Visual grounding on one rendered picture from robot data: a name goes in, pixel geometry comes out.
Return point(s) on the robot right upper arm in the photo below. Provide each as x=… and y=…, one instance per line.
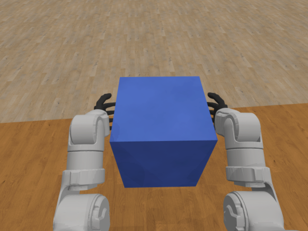
x=252, y=211

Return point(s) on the right robot hand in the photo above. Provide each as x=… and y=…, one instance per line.
x=221, y=104

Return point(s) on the robot left upper arm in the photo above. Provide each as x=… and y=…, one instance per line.
x=83, y=212

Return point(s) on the robot left forearm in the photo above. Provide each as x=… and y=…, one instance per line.
x=84, y=169

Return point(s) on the carton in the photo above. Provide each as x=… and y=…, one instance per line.
x=162, y=132

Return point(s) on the robot right forearm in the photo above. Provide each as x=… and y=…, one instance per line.
x=245, y=155

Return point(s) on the left robot hand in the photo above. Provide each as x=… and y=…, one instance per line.
x=102, y=106

